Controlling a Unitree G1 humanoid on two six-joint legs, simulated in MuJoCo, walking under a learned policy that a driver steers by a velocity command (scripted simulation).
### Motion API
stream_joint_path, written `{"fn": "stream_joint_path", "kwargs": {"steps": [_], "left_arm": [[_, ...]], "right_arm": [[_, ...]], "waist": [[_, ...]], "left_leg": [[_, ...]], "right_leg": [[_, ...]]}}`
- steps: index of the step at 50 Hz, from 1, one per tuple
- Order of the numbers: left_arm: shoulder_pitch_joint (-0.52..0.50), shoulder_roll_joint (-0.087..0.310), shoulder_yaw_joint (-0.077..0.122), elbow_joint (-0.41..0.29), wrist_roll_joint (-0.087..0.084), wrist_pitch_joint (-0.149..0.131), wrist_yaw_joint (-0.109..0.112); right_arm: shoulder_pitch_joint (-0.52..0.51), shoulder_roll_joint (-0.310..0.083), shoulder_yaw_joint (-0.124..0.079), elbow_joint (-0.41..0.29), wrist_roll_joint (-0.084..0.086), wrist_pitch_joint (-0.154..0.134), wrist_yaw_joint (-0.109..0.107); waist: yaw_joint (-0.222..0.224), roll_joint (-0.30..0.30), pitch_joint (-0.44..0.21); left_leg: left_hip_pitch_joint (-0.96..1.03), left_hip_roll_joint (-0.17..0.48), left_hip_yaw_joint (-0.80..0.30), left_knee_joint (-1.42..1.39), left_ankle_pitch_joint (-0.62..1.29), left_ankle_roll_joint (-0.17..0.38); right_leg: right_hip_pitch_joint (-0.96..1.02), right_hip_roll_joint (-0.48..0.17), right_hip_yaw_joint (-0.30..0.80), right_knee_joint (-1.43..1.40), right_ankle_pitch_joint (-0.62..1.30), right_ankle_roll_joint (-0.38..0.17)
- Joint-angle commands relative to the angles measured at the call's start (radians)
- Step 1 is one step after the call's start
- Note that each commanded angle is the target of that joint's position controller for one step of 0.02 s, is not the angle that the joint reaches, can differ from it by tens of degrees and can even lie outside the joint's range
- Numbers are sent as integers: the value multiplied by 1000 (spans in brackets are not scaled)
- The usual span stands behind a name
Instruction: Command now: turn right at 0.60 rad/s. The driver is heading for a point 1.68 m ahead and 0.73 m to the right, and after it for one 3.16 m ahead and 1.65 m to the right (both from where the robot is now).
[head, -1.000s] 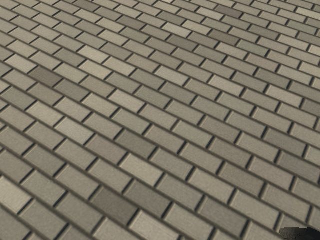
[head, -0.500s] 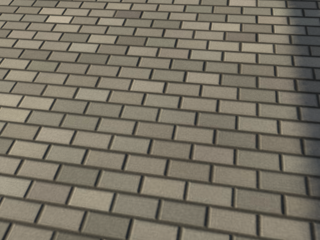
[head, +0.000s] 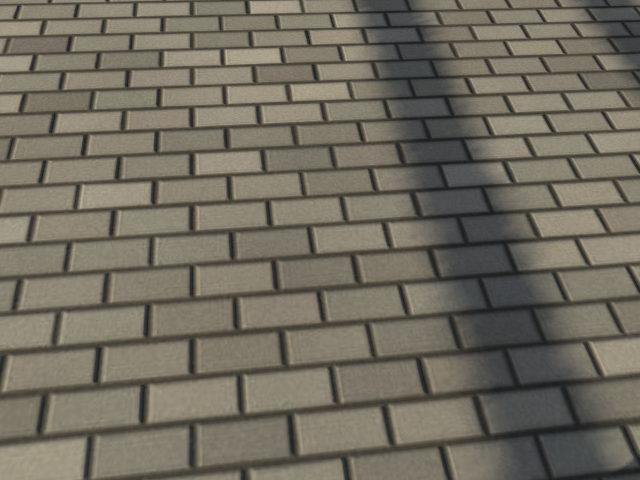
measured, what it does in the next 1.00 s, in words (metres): steps on the spot, turning right: right foot, then left foot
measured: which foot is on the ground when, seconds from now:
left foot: down 0.00-0.26, up 0.28-0.74, down 0.76-1.00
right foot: up 0.00-0.24, down 0.26-0.76, up 0.78-1.00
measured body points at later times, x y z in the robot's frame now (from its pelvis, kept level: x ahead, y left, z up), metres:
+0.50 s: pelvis +0.00 -0.06 +0.00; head +0.03 -0.10 +0.45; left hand +0.23 +0.17 -0.06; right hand +0.06 -0.39 -0.11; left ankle +0.04 +0.10 -0.66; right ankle -0.01 -0.15 -0.74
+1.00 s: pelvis +0.05 -0.05 +0.01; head +0.07 -0.05 +0.46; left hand +0.33 +0.10 -0.09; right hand -0.04 -0.33 -0.10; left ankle +0.08 +0.07 -0.74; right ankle -0.01 -0.19 -0.68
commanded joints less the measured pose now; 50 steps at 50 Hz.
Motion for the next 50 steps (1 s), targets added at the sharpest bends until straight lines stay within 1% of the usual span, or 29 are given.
{"fn": "stream_joint_path", "kwargs": {"steps": [1,3,6,9,11,12,13,14,15,16,17,18,19,20,22,26,31,35,36,37,38,39,40,41,42,43,45,47,50], "left_arm": [[-10,61,18,-78,-10,-4,-5],[-52,47,8,-104,-8,-7,-9],[-61,29,-5,-123,0,-8,-21],[-38,48,0,-126,-2,-1,-31],[-5,51,7,-121,-3,5,-39],[33,51,13,-108,-1,6,-40],[73,79,27,-94,2,5,-31],[113,184,55,-101,0,1,-16],[107,252,58,-131,29,-19,-20],[115,186,43,-127,43,-44,-31],[73,160,31,-118,38,-59,-31],[17,138,27,-118,21,-63,-24],[-22,118,17,-122,7,-59,-18],[-36,111,10,-129,9,-56,-11],[-38,106,6,-134,17,-53,-2],[-15,121,12,-127,12,-47,6],[-28,137,19,-131,13,-34,-2],[-59,132,18,-136,1,-24,-7],[-79,127,16,-139,-6,-20,-6],[-87,116,13,-140,-13,-18,-2],[-46,69,-1,-137,-6,-18,0],[10,37,-10,-147,-4,-23,-1],[-4,113,11,-142,12,-36,4],[-14,140,21,-127,8,-42,1],[-6,119,18,-110,12,-42,-2],[-8,98,12,-103,17,-44,-4],[-24,50,-4,-96,9,-61,-16],[-69,27,-16,-105,6,-80,-22],[-117,-9,-36,-115,8,-103,-31]], "right_arm": [[-43,-144,-26,-72,-1,0,-18],[-6,-166,-32,-68,-4,8,-22],[-19,-207,-45,-75,2,16,-11],[-22,-230,-53,-75,15,17,5],[-33,-235,-55,-71,33,14,11],[-39,-226,-53,-67,44,12,12],[14,-188,-44,-44,42,8,16],[38,-128,-26,-54,1,5,20],[-47,-104,-13,-123,-21,1,12],[-95,-156,-30,-124,-6,3,4],[-90,-167,-36,-123,14,6,2],[-62,-168,-40,-101,13,9,-5],[-53,-179,-45,-96,4,12,-10],[-42,-176,-45,-91,1,12,-9],[-17,-159,-42,-87,6,9,-4],[-55,-133,-30,-104,7,5,-3],[-63,-138,-29,-117,15,-8,11],[-28,-143,-33,-122,19,-26,26],[3,-142,-36,-115,18,-30,30],[37,-150,-41,-105,13,-33,30],[79,-203,-52,-107,-1,-31,24],[67,-277,-63,-100,-15,-20,21],[73,-234,-55,-113,-21,-27,21],[55,-189,-40,-121,-10,-34,16],[33,-171,-33,-121,7,-37,10],[41,-159,-27,-118,17,-40,4],[98,-152,-20,-101,12,-45,-2],[140,-160,-21,-90,11,-52,-1],[161,-188,-25,-83,20,-55,4]], "waist": [[-9,209,-54],[-42,220,-75],[-49,230,-96],[-41,239,-97],[-12,232,-95],[14,217,-99],[23,148,-114],[14,-106,-133],[31,-267,-151],[78,-127,-190],[44,-103,-148],[16,-57,-120],[2,-64,-101],[-9,-81,-106],[-17,-81,-129],[7,-84,-118],[19,-100,-107],[4,-108,-128],[-20,-103,-134],[-38,-86,-138],[-29,38,-187],[24,305,-137],[-13,283,-99],[-11,223,-67],[-2,216,-38],[-14,219,-23],[-40,196,-11],[-64,199,3],[-83,212,4]], "left_leg": [[148,239,-145,-132,366,201],[215,266,-132,-130,389,216],[191,287,-77,-125,416,214],[160,303,-44,-103,424,200],[148,310,-24,-53,396,168],[116,296,5,2,355,133],[40,257,58,107,252,68],[-187,154,153,379,-69,-31],[-415,8,78,604,-449,-83],[-423,28,-42,745,-442,-80],[-422,47,-64,764,-356,-63],[-419,61,-70,730,-270,-59],[-411,63,-73,698,-209,-65],[-367,46,-64,709,-162,-74],[-337,24,-61,676,-109,-89],[-326,3,-78,473,-95,-106],[-226,-27,-94,309,-130,-95],[-136,-44,-95,146,-111,-69],[-76,-43,-85,43,-39,-57],[15,-18,-84,-70,90,-38],[161,142,-218,-119,110,23],[212,315,-463,-167,93,170],[150,395,-580,-209,-98,263],[128,351,-525,-226,-282,243],[130,290,-462,-237,-347,199],[157,266,-428,-244,-354,178],[167,232,-352,-267,-296,170],[184,224,-304,-284,-233,177],[140,215,-234,-289,-124,178]], "right_leg": [[-122,-63,-43,34,53,39],[-120,-93,-63,-67,55,49],[-1,-123,-112,-223,52,38],[100,-113,-161,-350,73,10],[173,-102,-179,-488,144,-26],[252,-83,-196,-600,232,-56],[378,-75,-160,-691,352,-93],[557,-266,120,-737,689,-170],[549,-478,432,-733,860,-388],[518,-461,392,-760,766,-423],[470,-401,301,-765,673,-368],[441,-341,240,-767,565,-310],[414,-315,215,-768,550,-283],[377,-291,195,-771,579,-279],[375,-270,183,-771,585,-285],[398,-258,232,-755,503,-288],[341,-249,332,-729,445,-295],[360,-228,412,-676,537,-275],[349,-206,412,-651,534,-253],[306,-173,394,-620,471,-215],[194,-106,313,-498,186,-159],[-35,74,83,-322,-161,-96],[-115,9,66,-114,-167,-60],[-138,-29,68,-46,-81,-55],[-160,-37,52,-27,-21,-39],[-195,-43,49,-10,27,-25],[-197,-48,10,-23,98,-15],[-200,-72,-37,-113,141,-11],[-90,-108,-103,-303,176,-11]]}}
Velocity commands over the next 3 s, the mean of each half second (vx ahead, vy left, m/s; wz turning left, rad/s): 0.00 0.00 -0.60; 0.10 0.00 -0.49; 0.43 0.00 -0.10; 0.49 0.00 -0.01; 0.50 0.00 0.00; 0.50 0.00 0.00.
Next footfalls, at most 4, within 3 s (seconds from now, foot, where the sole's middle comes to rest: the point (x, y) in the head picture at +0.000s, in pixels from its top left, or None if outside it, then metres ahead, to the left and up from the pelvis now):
0.26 right None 0.03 -0.16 -0.78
0.76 left None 0.12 0.05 -0.78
1.16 right None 0.08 -0.25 -0.78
1.64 left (436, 466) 0.50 -0.25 -0.78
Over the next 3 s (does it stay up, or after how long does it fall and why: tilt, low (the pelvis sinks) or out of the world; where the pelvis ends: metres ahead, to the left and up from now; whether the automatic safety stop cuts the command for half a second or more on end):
stays up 0.93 -0.61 0.01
